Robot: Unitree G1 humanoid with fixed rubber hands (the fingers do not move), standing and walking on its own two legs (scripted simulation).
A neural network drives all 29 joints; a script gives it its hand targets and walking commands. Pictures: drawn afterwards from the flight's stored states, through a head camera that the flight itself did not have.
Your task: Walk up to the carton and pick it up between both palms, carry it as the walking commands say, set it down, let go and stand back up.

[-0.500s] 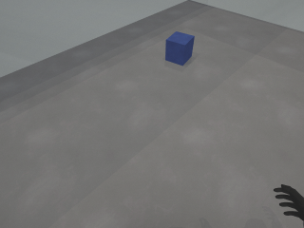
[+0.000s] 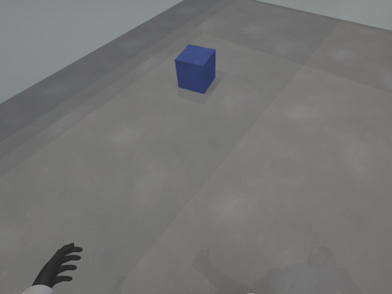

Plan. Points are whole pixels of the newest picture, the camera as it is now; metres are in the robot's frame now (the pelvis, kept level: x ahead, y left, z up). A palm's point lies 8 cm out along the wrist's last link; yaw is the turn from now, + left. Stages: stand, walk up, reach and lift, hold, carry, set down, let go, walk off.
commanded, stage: walk up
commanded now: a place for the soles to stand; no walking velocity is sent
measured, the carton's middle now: (196, 69) +1.75 -0.01 -0.64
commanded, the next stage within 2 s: none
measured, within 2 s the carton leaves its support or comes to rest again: neither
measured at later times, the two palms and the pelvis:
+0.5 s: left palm (62, 205) +0.36 +0.36 -0.07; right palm (342, 193) +0.34 -0.32 -0.06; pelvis +0.26 +0.02 +0.00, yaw +0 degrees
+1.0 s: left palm (83, 157) +0.52 +0.35 -0.09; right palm (322, 118) +0.58 -0.37 -0.06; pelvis +0.47 -0.01 -0.01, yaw +1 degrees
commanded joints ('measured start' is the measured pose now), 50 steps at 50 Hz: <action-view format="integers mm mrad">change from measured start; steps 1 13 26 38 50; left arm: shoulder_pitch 190 230 226 190 142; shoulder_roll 203 112 163 304 237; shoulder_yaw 73 19 53 94 48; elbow -34 -55 26 -10 8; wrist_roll -8 -3 12 26 6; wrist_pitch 4 -4 24 20 24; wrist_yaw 37 10 -18 19 4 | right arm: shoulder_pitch -13 151 -142 -34 -20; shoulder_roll -138 -302 -268 -211 -280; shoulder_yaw -38 -136 -100 -69 -112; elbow -85 -14 -111 -56 -66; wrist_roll -5 -30 -17 -9 -20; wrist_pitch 18 10 -7 18 10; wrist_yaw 4 25 26 30 -4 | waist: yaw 64 -99 65 76 1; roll -84 316 184 -169 96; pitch -67 -190 2 -2 27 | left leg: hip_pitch -309 473 -106 -269 96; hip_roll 79 300 238 76 278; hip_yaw -31 -351 -87 -28 -366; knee -62 -707 -849 -231 -802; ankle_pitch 147 -29 -49 -57 -157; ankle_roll -28 185 176 -24 207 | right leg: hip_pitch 350 -289 88 100 -247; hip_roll -214 18 -48 -293 -41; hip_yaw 149 -45 59 398 111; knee -201 481 77 -315 291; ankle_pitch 529 -152 -59 -427 -331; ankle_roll -172 -58 17 -220 11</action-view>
